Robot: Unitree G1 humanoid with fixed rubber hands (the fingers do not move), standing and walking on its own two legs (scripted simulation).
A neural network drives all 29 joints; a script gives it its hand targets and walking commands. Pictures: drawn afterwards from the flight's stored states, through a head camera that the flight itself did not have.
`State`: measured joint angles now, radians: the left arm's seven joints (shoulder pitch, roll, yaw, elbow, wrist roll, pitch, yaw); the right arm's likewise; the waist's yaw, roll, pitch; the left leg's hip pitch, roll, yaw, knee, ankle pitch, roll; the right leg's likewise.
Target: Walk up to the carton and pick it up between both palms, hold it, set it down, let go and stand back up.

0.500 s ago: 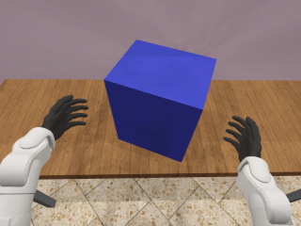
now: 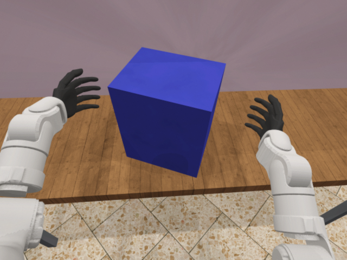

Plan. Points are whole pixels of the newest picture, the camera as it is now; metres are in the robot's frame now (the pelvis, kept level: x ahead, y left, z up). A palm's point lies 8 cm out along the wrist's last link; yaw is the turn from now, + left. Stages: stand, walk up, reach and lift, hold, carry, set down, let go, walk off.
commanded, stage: reach and lift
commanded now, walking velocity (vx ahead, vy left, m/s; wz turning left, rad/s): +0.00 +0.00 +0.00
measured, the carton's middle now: (170, 115) +0.48 -0.02 +0.04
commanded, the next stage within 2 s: none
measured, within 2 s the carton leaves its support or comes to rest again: neither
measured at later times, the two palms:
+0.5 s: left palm (79, 76) +0.48 +0.19 +0.19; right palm (263, 101) +0.39 -0.22 +0.16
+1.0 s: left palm (93, 61) +0.51 +0.16 +0.20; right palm (260, 93) +0.41 -0.22 +0.17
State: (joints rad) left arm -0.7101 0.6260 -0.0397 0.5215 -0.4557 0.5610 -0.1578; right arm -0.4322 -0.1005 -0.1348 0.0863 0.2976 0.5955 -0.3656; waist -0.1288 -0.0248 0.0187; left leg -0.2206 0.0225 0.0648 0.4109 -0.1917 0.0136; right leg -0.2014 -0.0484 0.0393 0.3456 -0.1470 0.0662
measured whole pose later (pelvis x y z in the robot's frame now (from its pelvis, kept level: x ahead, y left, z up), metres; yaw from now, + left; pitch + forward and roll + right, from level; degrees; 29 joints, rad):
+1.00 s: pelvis +0.00 -0.01 +0.00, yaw +1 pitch +11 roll -2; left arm -1.36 0.55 -0.26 1.42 -0.47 0.25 -0.10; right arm -1.03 -0.10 -0.10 0.94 0.32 0.29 -0.31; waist -0.27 -0.01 -0.14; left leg -0.49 0.05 0.01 0.47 -0.18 0.00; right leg -0.42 -0.02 -0.01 0.33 -0.11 0.05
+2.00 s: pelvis +0.00 +0.00 -0.03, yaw +0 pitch +22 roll -4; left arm -1.17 0.38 -0.20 1.47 -0.32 -0.06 -0.06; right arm -0.91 0.00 -0.24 1.13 0.17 -0.07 -0.30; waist -0.23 0.02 -0.23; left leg -0.81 0.05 -0.02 0.69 -0.27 0.01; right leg -0.72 -0.01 -0.03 0.52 -0.18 0.06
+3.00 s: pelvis +0.01 +0.01 -0.01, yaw +0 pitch +15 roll -3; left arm -1.18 0.27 0.24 1.63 0.10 -0.28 -0.09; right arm -0.82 0.12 -0.65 1.05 -0.27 -0.30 -0.19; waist -0.16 0.03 -0.08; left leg -0.56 0.02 0.02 0.51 -0.23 0.03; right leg -0.48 -0.05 -0.02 0.34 -0.12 0.07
